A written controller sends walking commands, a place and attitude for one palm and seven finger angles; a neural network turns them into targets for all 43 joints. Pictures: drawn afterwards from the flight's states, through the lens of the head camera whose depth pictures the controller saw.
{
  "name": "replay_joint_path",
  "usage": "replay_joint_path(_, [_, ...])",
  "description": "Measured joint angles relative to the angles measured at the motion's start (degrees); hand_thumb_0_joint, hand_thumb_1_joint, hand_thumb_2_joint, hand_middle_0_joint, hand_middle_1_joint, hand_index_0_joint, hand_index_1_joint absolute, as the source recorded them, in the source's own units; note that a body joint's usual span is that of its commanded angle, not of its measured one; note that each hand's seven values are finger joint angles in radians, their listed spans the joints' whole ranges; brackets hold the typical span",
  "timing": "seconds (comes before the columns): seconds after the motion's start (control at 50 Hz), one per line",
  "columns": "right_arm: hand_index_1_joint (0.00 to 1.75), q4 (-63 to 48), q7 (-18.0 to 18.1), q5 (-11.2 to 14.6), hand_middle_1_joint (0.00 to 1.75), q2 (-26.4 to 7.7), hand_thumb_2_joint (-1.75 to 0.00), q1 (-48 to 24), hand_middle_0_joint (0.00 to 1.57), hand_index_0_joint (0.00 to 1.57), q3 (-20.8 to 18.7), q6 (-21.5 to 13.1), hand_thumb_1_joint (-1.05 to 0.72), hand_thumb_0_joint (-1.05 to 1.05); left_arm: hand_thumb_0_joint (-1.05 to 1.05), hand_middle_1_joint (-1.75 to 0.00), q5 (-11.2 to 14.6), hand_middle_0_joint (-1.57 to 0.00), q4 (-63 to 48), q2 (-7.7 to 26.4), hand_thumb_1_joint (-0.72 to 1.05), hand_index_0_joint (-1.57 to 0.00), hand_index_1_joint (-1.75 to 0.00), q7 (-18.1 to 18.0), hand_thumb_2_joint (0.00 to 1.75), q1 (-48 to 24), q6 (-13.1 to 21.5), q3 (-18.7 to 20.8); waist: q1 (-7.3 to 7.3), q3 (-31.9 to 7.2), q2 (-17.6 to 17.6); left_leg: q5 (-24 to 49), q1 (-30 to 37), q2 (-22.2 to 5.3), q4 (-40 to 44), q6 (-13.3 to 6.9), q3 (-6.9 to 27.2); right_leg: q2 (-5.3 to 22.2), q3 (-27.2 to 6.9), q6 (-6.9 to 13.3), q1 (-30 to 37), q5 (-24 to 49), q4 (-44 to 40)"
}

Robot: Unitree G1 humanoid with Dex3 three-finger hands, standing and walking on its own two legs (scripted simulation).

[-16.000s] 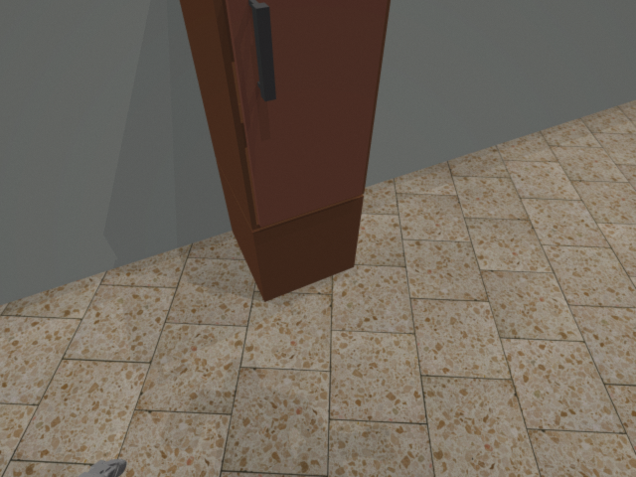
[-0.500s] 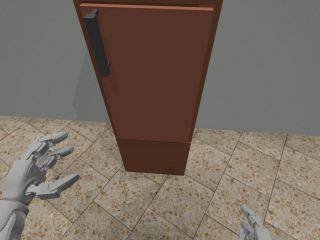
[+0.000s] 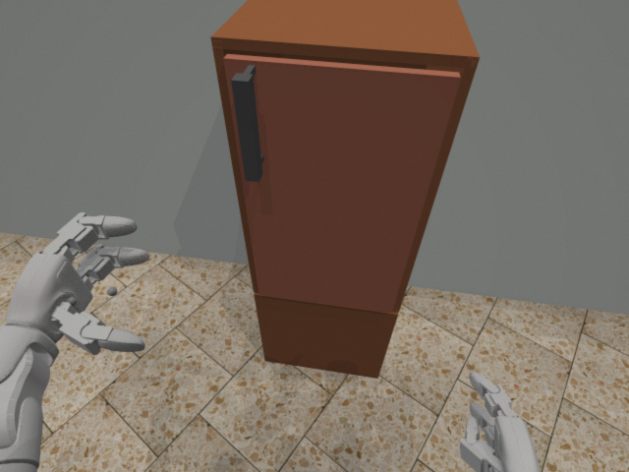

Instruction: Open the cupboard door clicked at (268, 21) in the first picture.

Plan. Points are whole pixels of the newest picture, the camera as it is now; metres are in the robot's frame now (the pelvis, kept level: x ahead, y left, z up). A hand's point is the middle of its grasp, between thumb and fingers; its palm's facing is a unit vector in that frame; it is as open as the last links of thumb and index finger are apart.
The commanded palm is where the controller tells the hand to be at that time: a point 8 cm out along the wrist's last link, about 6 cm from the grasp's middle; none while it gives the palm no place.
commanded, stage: raise the hand with hooked fingers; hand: left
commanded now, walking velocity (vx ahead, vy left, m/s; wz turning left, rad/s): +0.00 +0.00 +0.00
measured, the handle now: (252, 125) +0.57 +0.16 +0.17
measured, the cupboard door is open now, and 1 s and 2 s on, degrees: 0 0 0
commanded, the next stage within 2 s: move the hooked fingers beside the handle in 0.84 s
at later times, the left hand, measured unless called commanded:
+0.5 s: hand (111, 225) +0.31 +0.26 +0.19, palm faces +0.00 -1.00 -0.07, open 14.0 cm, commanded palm +0.27 +0.30 +0.19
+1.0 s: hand (121, 232) +0.30 +0.24 +0.19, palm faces +0.02 -1.00 -0.07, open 14.0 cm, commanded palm +0.28 +0.29 +0.19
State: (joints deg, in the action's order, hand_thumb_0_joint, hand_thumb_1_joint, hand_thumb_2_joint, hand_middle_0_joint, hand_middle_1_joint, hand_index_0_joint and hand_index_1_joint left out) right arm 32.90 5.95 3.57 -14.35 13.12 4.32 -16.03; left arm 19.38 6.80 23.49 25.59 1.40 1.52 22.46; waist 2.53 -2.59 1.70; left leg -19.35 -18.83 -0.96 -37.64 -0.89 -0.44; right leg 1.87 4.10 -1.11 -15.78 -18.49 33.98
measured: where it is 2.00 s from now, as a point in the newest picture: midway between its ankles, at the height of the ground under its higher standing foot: outside the picture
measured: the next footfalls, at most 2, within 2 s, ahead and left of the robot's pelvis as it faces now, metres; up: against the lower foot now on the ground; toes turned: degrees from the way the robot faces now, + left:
none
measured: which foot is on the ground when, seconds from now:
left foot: down 0.00-1.00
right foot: down 0.00-1.00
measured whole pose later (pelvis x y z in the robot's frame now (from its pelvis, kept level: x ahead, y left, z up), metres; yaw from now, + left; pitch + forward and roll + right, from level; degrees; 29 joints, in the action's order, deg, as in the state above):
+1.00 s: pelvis +0.00 -0.03 +0.01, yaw +0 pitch -1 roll +0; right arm 33.9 6.7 4.8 -15.6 13.7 4.4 -11.8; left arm 18.5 15.8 27.4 28.6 -11.3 -6.1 26.3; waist 2.3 -2.0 3.3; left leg -15.6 -12.5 -2.0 -29.4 1.1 -0.3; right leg 0.5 4.3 0.9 -10.9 -16.3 28.6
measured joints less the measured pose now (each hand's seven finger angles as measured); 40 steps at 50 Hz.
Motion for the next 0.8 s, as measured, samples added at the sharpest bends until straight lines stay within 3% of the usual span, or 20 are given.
replay_joint_path(0.18, [0.30, 0.83, 0.23, 0.14, 0.30, 0.33, -0.90, 0.01, 0.21, 0.20, 1.35, 2.07, -0.90, 0.01, -0.01, -1.19, -0.90, -0.30, 2.78, 2.27, -0.48, -0.30, -1.18, 1.52, 0.31, -6.38, -4.27, 1.58, 0.63, 0.80, 0.50, 1.70, 3.43, 0.11, 3.87, 0.28, 0.40, -0.07, 0.47, 0.28, 3.54, 1.48, -3.77])
replay_joint_path(0.46, [0.30, 1.69, -0.12, 1.07, 0.30, -1.61, -0.90, 1.81, 0.21, 0.20, 0.52, 4.21, -0.90, 0.01, -0.01, -1.20, -0.26, -0.30, 9.91, 6.46, -0.50, -0.30, -1.19, 4.44, 0.30, -13.94, -8.33, 4.55, -0.79, 0.45, 1.28, 3.66, 5.50, -0.52, 8.08, 1.21, 0.13, -0.80, 0.23, 1.22, 4.65, 2.68, -6.42])
replay_joint_path(0.64, [0.30, 1.02, -0.06, 1.04, 0.30, -2.29, -0.90, 1.69, 0.21, 0.20, -0.77, 4.42, -0.90, 0.01, -0.01, -1.20, -0.61, -0.30, 7.48, 3.76, -0.50, -0.30, -1.20, 3.14, 0.30, -11.29, -7.85, 4.57, -0.85, 0.61, 1.22, 3.58, 6.00, -1.07, 8.28, 1.74, -0.28, -1.33, -0.22, 1.74, 4.48, 2.24, -5.67])
replay_joint_path(0.8, [0.30, 1.02, 0.68, 1.29, 0.30, -1.75, -0.90, 0.81, 0.21, 0.20, -0.38, 4.31, -0.90, 0.01, -0.01, -1.20, -1.19, -0.30, 9.05, 4.06, -0.50, -0.30, -1.20, 2.61, 0.30, -12.58, -7.96, 4.24, -0.45, 0.67, 1.34, 3.62, 6.27, -1.31, 8.17, 2.07, 0.07, -1.57, 0.10, 2.04, 4.81, 2.11, -5.47])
